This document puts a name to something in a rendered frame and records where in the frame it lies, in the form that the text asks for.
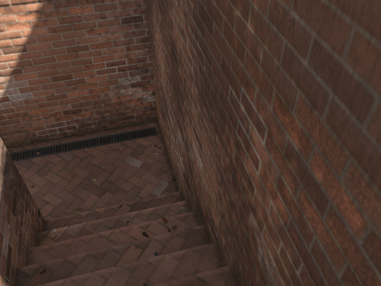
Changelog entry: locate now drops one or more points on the stairs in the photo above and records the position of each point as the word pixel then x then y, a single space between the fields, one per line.
pixel 155 241

